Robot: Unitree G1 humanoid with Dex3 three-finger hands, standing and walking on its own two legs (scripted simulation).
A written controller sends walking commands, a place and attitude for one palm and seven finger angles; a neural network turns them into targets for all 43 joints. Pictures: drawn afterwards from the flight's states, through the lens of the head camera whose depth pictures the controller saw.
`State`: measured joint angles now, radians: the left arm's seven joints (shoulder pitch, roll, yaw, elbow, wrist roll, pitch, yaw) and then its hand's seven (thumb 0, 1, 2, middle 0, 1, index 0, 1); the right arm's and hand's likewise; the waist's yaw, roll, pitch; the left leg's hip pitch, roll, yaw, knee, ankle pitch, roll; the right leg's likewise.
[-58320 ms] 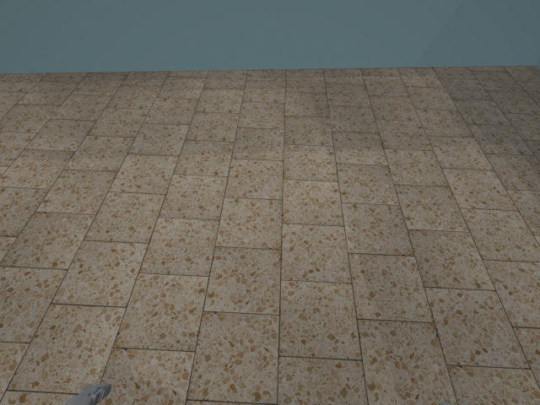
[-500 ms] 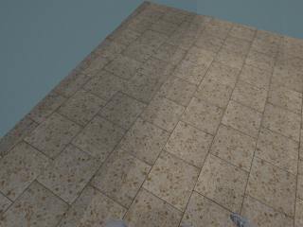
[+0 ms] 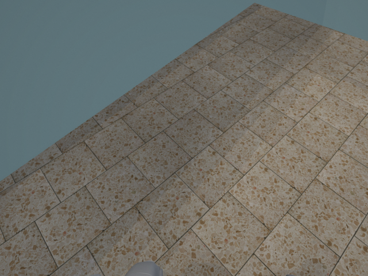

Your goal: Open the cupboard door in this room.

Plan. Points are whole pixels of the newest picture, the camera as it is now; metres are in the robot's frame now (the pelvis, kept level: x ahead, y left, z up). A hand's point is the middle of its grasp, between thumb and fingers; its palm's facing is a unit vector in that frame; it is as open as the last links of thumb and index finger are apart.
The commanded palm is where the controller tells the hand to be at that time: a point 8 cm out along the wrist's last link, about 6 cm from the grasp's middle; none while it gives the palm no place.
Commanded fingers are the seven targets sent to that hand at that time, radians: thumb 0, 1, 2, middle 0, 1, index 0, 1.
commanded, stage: turn to face it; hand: left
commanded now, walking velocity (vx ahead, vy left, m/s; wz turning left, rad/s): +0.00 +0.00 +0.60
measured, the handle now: out of the picture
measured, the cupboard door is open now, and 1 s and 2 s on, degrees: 45 45 45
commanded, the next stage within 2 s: none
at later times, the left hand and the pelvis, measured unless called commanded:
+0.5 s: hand out of the picture +0.05 +0.21 -0.16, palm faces +0.30 -0.90 -0.31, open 7.4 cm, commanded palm none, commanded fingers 0.00 0.90 0.90 -0.20 -0.30 -0.20 -0.30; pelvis +0.02 -0.04 -0.01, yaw +18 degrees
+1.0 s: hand out of the picture -0.03 +0.19 -0.17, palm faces +0.59 -0.77 -0.25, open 7.4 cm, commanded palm none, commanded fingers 0.00 0.90 0.90 -0.20 -0.30 -0.20 -0.30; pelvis +0.02 -0.03 -0.01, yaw +36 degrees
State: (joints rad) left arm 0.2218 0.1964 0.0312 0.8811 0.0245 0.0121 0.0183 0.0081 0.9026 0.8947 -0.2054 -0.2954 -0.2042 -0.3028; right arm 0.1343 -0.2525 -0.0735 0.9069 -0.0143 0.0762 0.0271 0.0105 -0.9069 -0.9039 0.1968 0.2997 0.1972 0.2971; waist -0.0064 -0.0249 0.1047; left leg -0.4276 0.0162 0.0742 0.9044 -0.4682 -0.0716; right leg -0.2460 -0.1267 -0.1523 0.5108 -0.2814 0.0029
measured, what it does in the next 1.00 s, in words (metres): steps on the spot, turning left: left foot, then right foot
